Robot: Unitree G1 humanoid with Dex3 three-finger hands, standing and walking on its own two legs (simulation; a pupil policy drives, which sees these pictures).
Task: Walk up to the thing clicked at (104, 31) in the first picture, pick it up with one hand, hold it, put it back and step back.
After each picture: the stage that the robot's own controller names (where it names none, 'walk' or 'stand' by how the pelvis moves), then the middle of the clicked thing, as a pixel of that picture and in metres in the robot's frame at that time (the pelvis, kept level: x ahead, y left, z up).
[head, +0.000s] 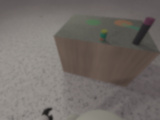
stand; (103, 35) +0.84 -0.09 +0.04
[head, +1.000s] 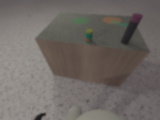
walk; (88, 36) +0.74 +0.10 +0.07
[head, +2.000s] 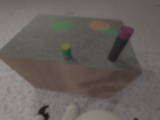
stand; (66, 51) +0.46 +0.22 +0.07
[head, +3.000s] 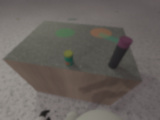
stand; (68, 58) +0.45 +0.20 +0.04
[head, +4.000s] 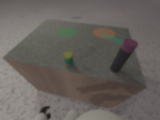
stand; (68, 59) +0.42 +0.20 +0.05
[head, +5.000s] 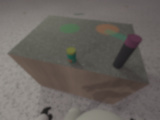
stand; (71, 55) +0.45 +0.18 +0.05
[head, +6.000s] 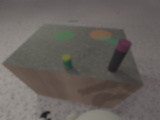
stand; (67, 62) +0.42 +0.21 +0.04
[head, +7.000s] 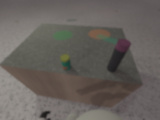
stand; (66, 62) +0.41 +0.22 +0.04
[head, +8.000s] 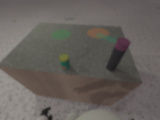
rise first; (65, 62) +0.41 +0.22 +0.04
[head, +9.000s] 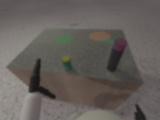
rise first; (66, 63) +0.41 +0.24 +0.04
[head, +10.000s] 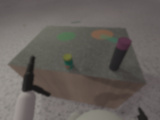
go down; (68, 61) +0.42 +0.23 +0.04
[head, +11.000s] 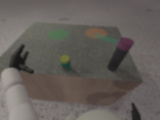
go down; (65, 63) +0.40 +0.20 +0.05
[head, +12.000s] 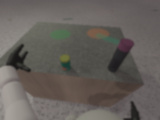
approach; (65, 63) +0.40 +0.21 +0.05
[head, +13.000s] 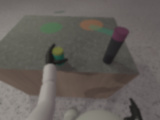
close; (59, 56) +0.42 +0.23 +0.08
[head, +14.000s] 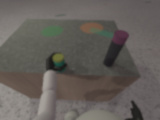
lift; (59, 63) +0.38 +0.22 +0.08
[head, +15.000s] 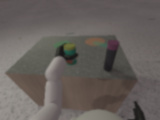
lift; (70, 54) +0.36 +0.15 +0.23
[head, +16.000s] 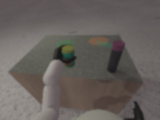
hold; (68, 56) +0.34 +0.16 +0.22
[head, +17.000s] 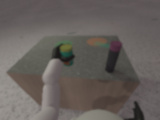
hold; (67, 55) +0.34 +0.17 +0.23
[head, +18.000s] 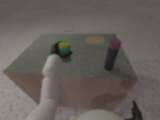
crouch; (65, 52) +0.38 +0.19 +0.22
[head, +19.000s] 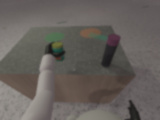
lower; (58, 52) +0.44 +0.23 +0.15
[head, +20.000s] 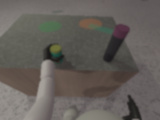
lower; (57, 54) +0.43 +0.24 +0.09
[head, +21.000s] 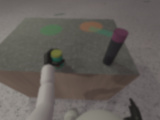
lower; (57, 59) +0.40 +0.24 +0.08
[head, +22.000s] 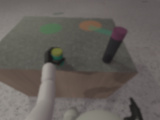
lower; (58, 57) +0.42 +0.23 +0.08
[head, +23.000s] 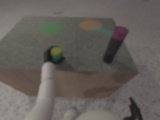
lower; (57, 56) +0.42 +0.23 +0.08
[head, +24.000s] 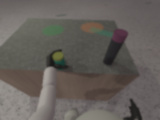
open; (59, 61) +0.39 +0.23 +0.08
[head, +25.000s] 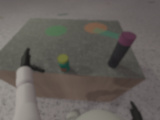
sink last; (64, 63) +0.38 +0.20 +0.07
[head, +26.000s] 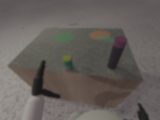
stand; (68, 63) +0.41 +0.23 +0.04
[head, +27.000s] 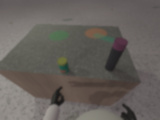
stand; (63, 65) +0.38 +0.23 +0.04
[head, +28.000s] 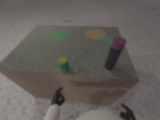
stand; (64, 64) +0.39 +0.23 +0.04
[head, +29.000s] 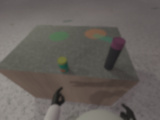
stand; (63, 65) +0.39 +0.23 +0.04
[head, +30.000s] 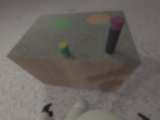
walk; (64, 50) +0.49 +0.24 +0.06
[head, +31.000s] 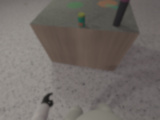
walk; (81, 20) +0.86 +0.15 +0.07
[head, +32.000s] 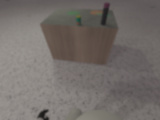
stand; (78, 20) +1.17 +0.26 +0.06
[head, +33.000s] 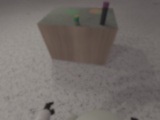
stand; (76, 20) +1.13 +0.25 +0.04
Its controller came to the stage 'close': yes
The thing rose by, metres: 0.22
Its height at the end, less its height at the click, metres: +0.00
